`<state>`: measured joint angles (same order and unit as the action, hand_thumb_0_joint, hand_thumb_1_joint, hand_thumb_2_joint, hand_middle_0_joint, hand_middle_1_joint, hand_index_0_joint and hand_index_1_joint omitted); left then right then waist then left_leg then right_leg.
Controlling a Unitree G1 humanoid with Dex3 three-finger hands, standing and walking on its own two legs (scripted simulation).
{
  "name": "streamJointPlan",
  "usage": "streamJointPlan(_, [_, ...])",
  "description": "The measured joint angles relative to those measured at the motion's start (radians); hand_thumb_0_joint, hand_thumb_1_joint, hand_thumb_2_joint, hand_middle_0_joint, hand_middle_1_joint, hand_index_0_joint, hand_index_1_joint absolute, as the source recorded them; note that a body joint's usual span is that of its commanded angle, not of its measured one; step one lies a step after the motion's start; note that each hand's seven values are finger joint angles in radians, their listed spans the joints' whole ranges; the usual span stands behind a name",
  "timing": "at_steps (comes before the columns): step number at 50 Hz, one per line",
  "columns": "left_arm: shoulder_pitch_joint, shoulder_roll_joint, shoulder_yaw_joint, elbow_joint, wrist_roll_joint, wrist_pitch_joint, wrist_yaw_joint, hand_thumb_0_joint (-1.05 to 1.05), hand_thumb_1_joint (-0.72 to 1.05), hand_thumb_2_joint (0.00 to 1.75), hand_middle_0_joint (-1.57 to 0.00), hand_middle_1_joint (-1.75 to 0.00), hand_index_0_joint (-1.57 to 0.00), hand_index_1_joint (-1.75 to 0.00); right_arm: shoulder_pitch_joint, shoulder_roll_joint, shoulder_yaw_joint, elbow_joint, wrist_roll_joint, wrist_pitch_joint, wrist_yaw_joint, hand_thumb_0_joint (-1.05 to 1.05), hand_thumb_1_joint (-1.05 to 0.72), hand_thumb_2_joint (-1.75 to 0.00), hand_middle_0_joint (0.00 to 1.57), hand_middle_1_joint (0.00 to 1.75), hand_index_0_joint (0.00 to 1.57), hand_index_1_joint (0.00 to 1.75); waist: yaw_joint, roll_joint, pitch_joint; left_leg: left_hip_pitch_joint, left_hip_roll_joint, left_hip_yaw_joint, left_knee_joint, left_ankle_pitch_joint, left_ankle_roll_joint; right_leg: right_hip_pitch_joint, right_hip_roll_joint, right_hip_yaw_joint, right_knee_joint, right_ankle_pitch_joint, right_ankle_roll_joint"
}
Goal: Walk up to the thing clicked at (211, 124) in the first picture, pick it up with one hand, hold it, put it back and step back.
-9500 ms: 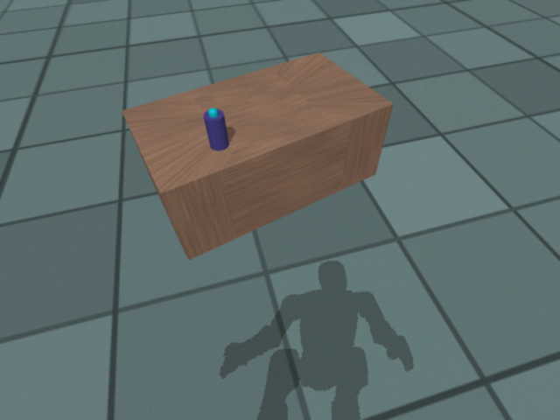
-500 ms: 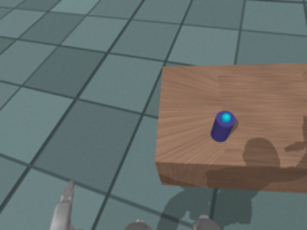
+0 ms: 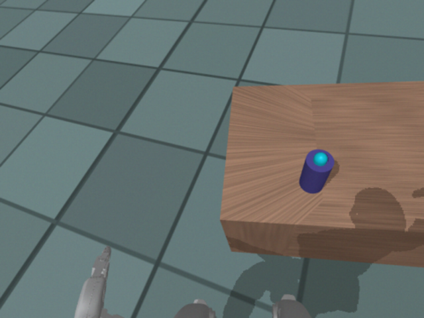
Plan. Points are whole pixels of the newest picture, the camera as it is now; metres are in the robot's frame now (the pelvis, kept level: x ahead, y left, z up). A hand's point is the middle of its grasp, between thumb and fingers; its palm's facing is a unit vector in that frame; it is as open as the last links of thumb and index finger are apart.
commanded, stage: go down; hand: right
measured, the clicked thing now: (316, 170) +0.51 -0.21 -0.22
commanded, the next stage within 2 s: approach in 0.14 s
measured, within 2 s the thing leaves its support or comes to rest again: neither
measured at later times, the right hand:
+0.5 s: hand out of the picture +0.41 -0.38 +0.03, palm faces +0.25 +0.97 -0.01, open 17.7 cm
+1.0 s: hand (357, 189) +0.44 -0.29 -0.20, palm faces +0.20 +0.98 +0.03, open 17.7 cm
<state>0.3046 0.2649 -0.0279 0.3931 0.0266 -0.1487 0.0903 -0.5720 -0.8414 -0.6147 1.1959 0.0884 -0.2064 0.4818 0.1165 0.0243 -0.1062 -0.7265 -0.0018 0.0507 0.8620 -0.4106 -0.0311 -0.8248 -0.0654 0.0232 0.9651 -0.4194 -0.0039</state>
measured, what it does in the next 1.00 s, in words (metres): lowers itself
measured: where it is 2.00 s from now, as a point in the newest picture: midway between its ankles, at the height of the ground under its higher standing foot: outside the picture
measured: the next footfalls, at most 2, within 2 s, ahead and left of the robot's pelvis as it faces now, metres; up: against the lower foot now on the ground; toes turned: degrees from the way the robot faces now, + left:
none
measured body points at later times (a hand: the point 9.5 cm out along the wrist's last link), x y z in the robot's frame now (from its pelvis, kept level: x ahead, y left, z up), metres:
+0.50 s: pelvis -0.01 +0.00 -0.02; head +0.12 -0.06 +0.41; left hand +0.16 +0.25 -0.05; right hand +0.39 -0.43 +0.03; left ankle +0.00 +0.15 -0.69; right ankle +0.02 -0.11 -0.69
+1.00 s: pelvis -0.04 +0.00 -0.13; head +0.17 -0.09 +0.26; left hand +0.13 +0.27 -0.05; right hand +0.42 -0.35 -0.20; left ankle +0.00 +0.15 -0.69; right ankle +0.02 -0.11 -0.69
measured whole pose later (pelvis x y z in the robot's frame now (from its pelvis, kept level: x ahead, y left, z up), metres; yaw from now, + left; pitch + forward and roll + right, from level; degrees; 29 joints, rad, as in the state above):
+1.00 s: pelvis -0.04 +0.00 -0.13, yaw +5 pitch +31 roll +9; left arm 0.38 0.31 0.07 -0.17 0.11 -0.18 -0.05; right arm -0.63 -0.80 -0.80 1.26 0.09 -0.65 0.39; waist 0.34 0.06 -0.12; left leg -1.43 -0.04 0.09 1.47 -0.59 -0.03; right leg -1.54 -0.10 0.10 1.59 -0.60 0.00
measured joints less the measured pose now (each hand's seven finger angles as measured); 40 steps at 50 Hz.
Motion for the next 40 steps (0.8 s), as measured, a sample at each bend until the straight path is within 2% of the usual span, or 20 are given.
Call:
streamJointPlan(16, [0.009, 0.005, -0.015, -0.031, 0.001, 0.002, -0.004, -0.01, -0.52, 0.06, -0.06, -0.05, -0.06, -0.05, -0.076, -0.055, -0.024, 0.051, 0.001, -0.028, 0.010, -0.02, 0.60, -0.06, 0.03, 0.06, 0.04, 0.06, 0.019, 0.004, 0.001, -0.045, -0.003, 0.002, 0.020, -0.002, -0.002, -0.048, -0.002, 0.004, 0.026, -0.005, -0.002])
streamJointPlan(21, [-0.012, -0.002, -0.026, -0.037, 0.010, -0.008, -0.014, -0.01, -0.53, 0.06, -0.06, -0.05, -0.05, -0.05, -0.104, -0.069, -0.026, 0.097, 0.030, -0.091, 0.023, -0.01, 0.60, -0.06, 0.03, 0.06, 0.04, 0.06, 0.028, 0.002, -0.003, -0.108, -0.002, 0.004, 0.067, -0.017, -0.003, -0.112, -0.002, 0.009, 0.071, -0.018, -0.004])
streamJointPlan(26, [-0.012, 0.002, -0.015, -0.141, 0.018, -0.026, -0.030, -0.01, -0.54, 0.06, -0.06, -0.04, -0.05, -0.05, -0.103, -0.043, -0.050, 0.126, 0.077, -0.186, 0.032, -0.01, 0.61, -0.06, 0.03, 0.06, 0.04, 0.06, 0.057, 0.007, -0.004, -0.185, -0.001, 0.009, 0.141, -0.045, -0.004, -0.191, -0.001, 0.016, 0.142, -0.042, -0.005])
streamJointPlan(28, [-0.006, 0.007, -0.007, -0.188, 0.021, -0.035, -0.038, -0.01, -0.54, 0.06, -0.06, -0.04, -0.05, -0.06, -0.102, -0.026, -0.065, 0.137, 0.085, -0.220, 0.028, -0.01, 0.61, -0.06, 0.03, 0.06, 0.04, 0.06, 0.070, 0.015, -0.007, -0.226, -0.003, 0.010, 0.179, -0.059, -0.004, -0.232, -0.003, 0.019, 0.180, -0.055, -0.005])
streamJointPlan(31, [0.013, 0.014, 0.013, -0.249, 0.032, -0.049, -0.053, -0.01, -0.54, 0.06, -0.06, -0.04, -0.04, -0.06, -0.089, 0.002, -0.087, 0.127, 0.079, -0.268, 0.013, -0.01, 0.61, -0.06, 0.03, 0.06, 0.05, 0.06, 0.090, 0.029, -0.009, -0.298, -0.006, 0.010, 0.246, -0.083, -0.003, -0.304, -0.007, 0.023, 0.246, -0.078, -0.004])
streamJointPlan(34, [0.036, 0.022, 0.033, -0.305, 0.047, -0.049, -0.068, -0.01, -0.55, 0.06, -0.06, -0.04, -0.04, -0.06, -0.070, 0.025, -0.115, 0.094, 0.056, -0.309, -0.010, -0.01, 0.61, -0.05, 0.03, 0.05, 0.05, 0.06, 0.112, 0.044, -0.002, -0.370, -0.011, 0.012, 0.315, -0.106, -0.002, -0.377, -0.013, 0.030, 0.316, -0.102, -0.002])
streamJointPlan(40, [0.045, 0.027, 0.052, -0.355, 0.071, -0.042, -0.094, -0.01, -0.54, 0.06, -0.06, -0.04, -0.04, -0.05, -0.072, 0.040, -0.149, 0.057, 0.022, -0.380, -0.042, -0.02, 0.61, -0.04, 0.04, 0.05, 0.05, 0.05, 0.160, 0.054, 0.001, -0.515, -0.023, 0.026, 0.443, -0.141, 0.000, -0.530, -0.024, 0.053, 0.454, -0.140, 0.002])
